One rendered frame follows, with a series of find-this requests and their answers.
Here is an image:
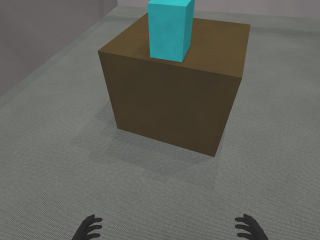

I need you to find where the carton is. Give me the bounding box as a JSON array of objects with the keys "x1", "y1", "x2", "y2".
[{"x1": 147, "y1": 0, "x2": 195, "y2": 62}]

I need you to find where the robot right hand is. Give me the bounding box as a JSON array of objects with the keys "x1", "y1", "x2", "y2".
[{"x1": 235, "y1": 214, "x2": 269, "y2": 240}]

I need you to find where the pedestal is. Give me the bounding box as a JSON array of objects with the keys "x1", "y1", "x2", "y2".
[{"x1": 98, "y1": 12, "x2": 251, "y2": 157}]

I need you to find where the robot left hand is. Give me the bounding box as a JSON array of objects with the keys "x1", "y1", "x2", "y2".
[{"x1": 72, "y1": 214, "x2": 103, "y2": 240}]

